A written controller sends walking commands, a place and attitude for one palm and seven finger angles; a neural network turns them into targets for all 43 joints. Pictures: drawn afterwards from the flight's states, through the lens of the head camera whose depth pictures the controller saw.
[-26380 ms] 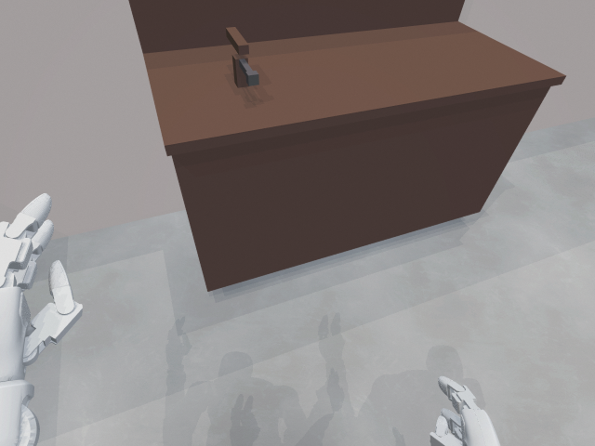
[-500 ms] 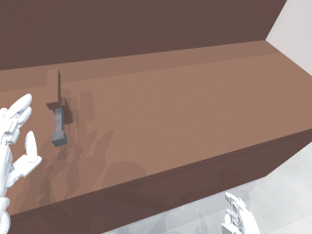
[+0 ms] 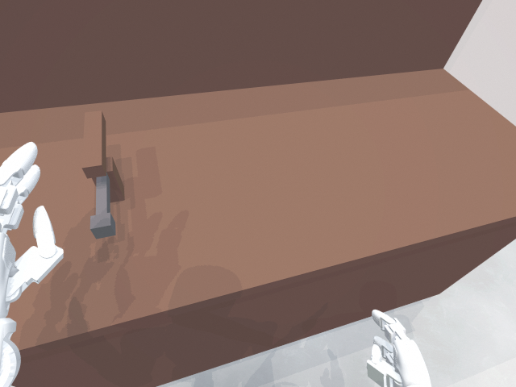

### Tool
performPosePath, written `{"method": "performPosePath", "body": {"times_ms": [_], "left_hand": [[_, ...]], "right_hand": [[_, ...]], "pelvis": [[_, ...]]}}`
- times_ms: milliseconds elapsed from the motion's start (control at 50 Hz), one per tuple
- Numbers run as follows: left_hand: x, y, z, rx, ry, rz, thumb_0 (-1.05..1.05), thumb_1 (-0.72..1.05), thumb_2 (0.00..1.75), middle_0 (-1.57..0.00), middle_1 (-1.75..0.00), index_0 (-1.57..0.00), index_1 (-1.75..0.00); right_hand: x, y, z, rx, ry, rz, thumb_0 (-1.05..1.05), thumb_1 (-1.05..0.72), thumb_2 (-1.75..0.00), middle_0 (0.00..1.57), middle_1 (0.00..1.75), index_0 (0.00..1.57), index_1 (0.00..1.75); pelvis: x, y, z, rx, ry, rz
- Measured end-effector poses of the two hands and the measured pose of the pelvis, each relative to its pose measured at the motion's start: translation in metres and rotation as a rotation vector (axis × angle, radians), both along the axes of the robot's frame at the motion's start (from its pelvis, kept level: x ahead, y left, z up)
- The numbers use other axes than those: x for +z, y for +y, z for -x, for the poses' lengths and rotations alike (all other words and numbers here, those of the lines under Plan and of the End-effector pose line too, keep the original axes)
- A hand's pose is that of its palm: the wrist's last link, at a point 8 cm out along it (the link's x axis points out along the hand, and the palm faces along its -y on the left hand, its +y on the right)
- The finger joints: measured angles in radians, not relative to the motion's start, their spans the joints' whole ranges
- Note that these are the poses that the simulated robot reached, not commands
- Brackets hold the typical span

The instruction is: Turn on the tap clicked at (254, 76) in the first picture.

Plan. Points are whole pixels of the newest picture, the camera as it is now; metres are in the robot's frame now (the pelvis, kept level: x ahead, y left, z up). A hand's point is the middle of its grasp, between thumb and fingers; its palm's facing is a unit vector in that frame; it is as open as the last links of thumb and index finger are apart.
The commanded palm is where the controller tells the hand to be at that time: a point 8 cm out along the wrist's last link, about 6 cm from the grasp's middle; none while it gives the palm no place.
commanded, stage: come to a stop and stand still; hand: left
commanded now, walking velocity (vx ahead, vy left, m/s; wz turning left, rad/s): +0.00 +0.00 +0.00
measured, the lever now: (103, 225) +0.32 +0.27 +0.05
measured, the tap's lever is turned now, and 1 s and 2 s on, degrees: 0 0 0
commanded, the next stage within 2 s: look again from close up in 0.02 s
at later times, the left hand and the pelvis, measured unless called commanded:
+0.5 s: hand (49, 258) +0.21 +0.25 +0.16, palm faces +0.37 -0.85 -0.38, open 7.4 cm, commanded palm +0.15 +0.29 +0.17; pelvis -0.01 +0.01 +0.00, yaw +0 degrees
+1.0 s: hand (99, 257) +0.22 +0.21 +0.15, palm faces +0.32 -0.86 -0.39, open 7.4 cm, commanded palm +0.16 +0.25 +0.17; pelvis +0.00 -0.03 +0.00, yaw +0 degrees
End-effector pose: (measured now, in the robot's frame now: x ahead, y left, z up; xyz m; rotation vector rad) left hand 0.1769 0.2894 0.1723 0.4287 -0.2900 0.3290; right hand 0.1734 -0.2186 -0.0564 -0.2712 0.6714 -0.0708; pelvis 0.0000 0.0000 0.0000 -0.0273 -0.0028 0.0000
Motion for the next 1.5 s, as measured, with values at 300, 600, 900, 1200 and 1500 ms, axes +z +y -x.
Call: {"method": "performPosePath", "body": {"times_ms": [300,600,900,1200,1500], "left_hand": [[-0.008,0.006,0.007,0.013,0.037,0.02,0.02,0.89,0.9,-0.21,-0.3,-0.21,-0.3],[-0.005,0.006,0.004,0.021,0.047,-0.002,0.02,0.89,0.9,-0.21,-0.3,-0.21,-0.3],[0.0,-0.027,-0.008,-0.027,0.048,-0.01,0.02,0.89,0.9,-0.21,-0.3,-0.21,-0.3],[-0.006,-0.047,-0.004,0.047,0.107,0.011,0.02,0.89,0.9,-0.21,-0.3,-0.21,-0.3],[-0.005,-0.023,0.001,0.017,0.07,0.016,0.02,0.89,0.9,-0.21,-0.3,-0.21,-0.3]], "right_hand": [[-0.004,0.009,0.012,-0.01,0.01,-0.018,0.02,-0.9,-0.9,0.21,0.3,0.2,0.3],[-0.008,0.008,0.009,-0.008,0.027,-0.025,0.02,-0.9,-0.9,0.21,0.3,0.2,0.3],[-0.005,-0.016,0.0,-0.018,0.011,-0.048,0.01,-0.9,-0.9,0.21,0.3,0.21,0.3],[-0.021,-0.06,-0.001,-0.067,0.055,-0.021,0.02,-0.9,-0.9,0.2,0.3,0.2,0.3],[-0.006,-0.021,-0.008,-0.044,0.011,-0.024,0.02,-0.9,-0.9,0.2,0.3,0.2,0.3]], "pelvis": [[0.001,0.006,0.007,0.006,-0.007,0.0],[0.001,0.006,0.003,0.008,0.003,-0.004],[0.001,-0.022,0.002,-0.004,0.015,-0.011],[-0.003,-0.041,-0.008,0.009,0.014,-0.001],[-0.001,-0.018,-0.004,0.008,-0.003,-0.006]]}}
